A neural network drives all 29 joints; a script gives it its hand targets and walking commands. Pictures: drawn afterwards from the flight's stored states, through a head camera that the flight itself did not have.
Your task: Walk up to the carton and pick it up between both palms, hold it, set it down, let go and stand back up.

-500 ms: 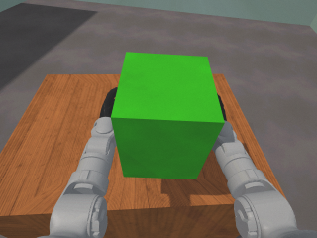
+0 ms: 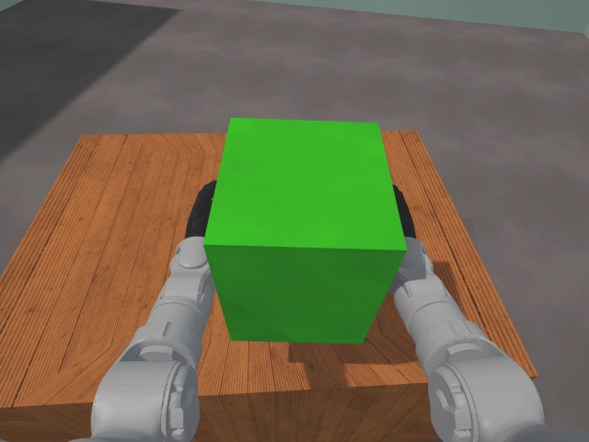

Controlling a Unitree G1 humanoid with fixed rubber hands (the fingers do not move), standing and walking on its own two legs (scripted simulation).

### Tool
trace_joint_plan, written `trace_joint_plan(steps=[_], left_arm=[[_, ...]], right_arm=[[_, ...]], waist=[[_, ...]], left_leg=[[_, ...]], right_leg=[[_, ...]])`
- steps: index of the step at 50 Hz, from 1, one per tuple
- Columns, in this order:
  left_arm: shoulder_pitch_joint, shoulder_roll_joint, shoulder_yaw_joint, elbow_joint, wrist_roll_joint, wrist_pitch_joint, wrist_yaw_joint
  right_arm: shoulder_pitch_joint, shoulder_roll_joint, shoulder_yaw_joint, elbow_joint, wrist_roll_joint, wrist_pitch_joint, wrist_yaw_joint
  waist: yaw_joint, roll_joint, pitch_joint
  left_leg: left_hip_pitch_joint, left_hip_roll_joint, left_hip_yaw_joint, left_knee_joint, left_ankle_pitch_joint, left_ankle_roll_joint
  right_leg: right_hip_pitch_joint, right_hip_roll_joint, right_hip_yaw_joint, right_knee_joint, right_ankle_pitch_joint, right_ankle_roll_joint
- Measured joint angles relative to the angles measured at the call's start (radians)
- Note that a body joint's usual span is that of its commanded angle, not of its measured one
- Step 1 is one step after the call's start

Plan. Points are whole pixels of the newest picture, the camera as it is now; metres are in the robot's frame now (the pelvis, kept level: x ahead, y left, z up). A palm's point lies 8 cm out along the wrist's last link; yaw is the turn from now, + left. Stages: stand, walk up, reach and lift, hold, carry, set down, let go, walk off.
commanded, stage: set down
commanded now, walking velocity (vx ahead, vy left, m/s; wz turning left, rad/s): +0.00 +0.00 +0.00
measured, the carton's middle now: (300, 237) +0.38 +0.02 +0.08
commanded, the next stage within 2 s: none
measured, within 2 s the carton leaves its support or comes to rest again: rests again in 1.72 s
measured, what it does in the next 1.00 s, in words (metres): stands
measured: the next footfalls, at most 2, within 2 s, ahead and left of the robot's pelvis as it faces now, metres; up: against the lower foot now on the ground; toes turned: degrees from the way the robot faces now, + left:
none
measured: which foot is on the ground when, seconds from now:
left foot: down 0.00-1.00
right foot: down 0.00-1.00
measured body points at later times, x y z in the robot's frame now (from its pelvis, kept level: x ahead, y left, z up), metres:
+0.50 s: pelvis +0.01 -0.01 +0.00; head +0.07 +0.01 +0.44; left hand +0.41 +0.16 +0.01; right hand +0.41 -0.13 +0.02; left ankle +0.03 +0.09 -0.74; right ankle -0.03 -0.13 -0.74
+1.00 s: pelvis +0.01 +0.00 -0.03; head +0.11 +0.02 +0.41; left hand +0.41 +0.17 -0.05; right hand +0.41 -0.13 -0.05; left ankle +0.03 +0.09 -0.74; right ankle -0.03 -0.12 -0.74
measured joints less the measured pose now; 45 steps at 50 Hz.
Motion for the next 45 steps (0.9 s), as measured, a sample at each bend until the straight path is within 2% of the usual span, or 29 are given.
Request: trace_joint_plan(steps=[11,28,45], left_arm=[[0.0,0.0,0.023,0.097,0.0,-0.125,-0.008],[0.0,0.0,0.045,0.224,0.0,-0.301,-0.014],[-0.031,0.0,0.048,0.341,0.0,-0.413,-0.008]], right_arm=[[0.008,0.021,-0.048,0.042,-0.066,-0.08,0.006],[0.027,0.032,-0.075,0.096,-0.124,-0.201,0.006],[0.027,0.032,-0.113,0.18,-0.132,-0.309,0.006]], waist=[[0.0,-0.001,-0.013],[0.0,-0.004,-0.067],[0.0,0.01,-0.146]], left_leg=[[-0.048,0.0,0.0,0.0,0.0,-0.004],[-0.204,0.0,0.0,0.029,-0.003,-0.009],[-0.433,0.0,0.0,0.181,-0.061,0.003]], right_leg=[[-0.057,0.0,0.0,0.018,-0.009,-0.001],[-0.235,-0.001,0.0,0.098,-0.039,-0.005],[-0.465,-0.006,0.0,0.255,-0.103,-0.005]])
